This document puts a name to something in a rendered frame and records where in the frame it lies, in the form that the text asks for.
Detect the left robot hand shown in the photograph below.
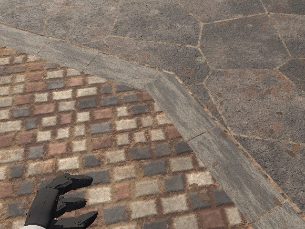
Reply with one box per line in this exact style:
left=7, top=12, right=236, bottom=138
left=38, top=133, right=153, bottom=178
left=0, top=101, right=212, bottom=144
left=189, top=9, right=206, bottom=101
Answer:
left=24, top=173, right=98, bottom=229

